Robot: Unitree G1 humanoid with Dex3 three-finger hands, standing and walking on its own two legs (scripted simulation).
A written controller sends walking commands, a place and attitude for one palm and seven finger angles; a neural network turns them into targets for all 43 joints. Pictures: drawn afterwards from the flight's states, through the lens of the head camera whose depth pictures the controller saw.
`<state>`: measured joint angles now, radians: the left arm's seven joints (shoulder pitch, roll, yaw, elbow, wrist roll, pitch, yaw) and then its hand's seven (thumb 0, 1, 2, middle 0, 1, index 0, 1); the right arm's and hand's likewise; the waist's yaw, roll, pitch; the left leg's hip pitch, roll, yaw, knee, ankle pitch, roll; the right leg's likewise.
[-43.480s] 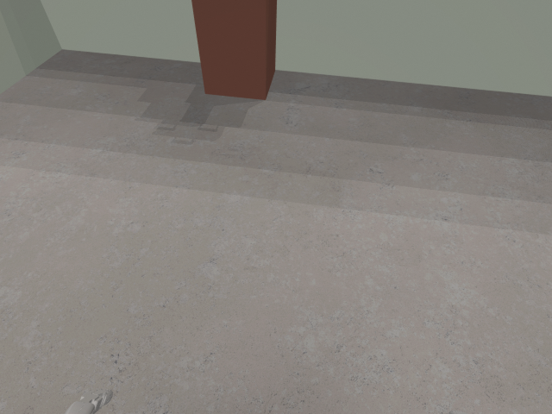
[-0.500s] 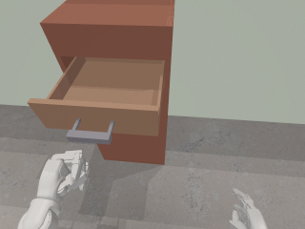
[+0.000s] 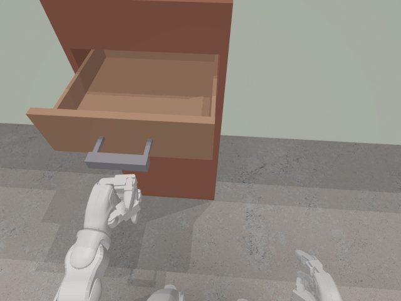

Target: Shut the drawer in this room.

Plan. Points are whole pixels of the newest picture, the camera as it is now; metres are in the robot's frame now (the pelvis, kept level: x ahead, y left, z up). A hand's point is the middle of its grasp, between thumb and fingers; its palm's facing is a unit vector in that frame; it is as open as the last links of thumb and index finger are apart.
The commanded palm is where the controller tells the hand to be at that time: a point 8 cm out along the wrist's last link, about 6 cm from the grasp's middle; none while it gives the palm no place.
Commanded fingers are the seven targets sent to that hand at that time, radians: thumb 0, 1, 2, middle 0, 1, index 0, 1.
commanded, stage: bring the fist close to the handle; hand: left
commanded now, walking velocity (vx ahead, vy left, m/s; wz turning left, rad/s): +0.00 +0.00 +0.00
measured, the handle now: (121, 152) +0.40 +0.18 +0.06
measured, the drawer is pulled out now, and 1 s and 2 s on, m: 0.24 0.22 0.09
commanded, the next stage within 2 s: push the drawer shut in 0.36 s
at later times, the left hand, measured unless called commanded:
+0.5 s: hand (134, 200) +0.29 +0.13 +0.07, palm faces -0.02 -1.00 -0.05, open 3.3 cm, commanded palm +0.27 +0.20 +0.06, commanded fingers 0.00 0.90 0.90 -1.40 -1.60 -1.40 -1.60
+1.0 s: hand (136, 179) +0.34 +0.14 +0.05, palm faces -0.04 -1.00 -0.05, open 3.1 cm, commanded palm +0.34 +0.20 +0.06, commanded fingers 0.00 0.90 0.90 -1.40 -1.60 -1.40 -1.60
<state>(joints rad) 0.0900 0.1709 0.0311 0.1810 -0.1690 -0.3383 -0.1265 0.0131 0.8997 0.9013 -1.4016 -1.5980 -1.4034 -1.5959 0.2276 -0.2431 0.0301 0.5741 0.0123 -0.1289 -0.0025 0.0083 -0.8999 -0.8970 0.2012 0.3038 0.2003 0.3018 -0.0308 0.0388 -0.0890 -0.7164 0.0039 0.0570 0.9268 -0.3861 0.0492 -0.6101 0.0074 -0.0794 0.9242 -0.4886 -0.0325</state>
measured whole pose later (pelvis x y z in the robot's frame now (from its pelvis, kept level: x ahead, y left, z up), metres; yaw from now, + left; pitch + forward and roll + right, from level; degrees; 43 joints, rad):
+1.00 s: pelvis +0.00 -0.01 +0.00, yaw +0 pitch +11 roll -1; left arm -0.19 0.24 0.12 0.47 -0.20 -0.38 -0.17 0.00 0.81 0.92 -1.40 -1.60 -1.40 -1.60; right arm 0.24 -0.26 0.02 0.63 0.03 -0.08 -0.03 0.01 -0.90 -0.90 0.20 0.30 0.20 0.30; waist -0.04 0.04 -0.08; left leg -0.76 0.02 0.03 0.94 -0.38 0.03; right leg -0.65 0.02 -0.10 0.94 -0.49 -0.05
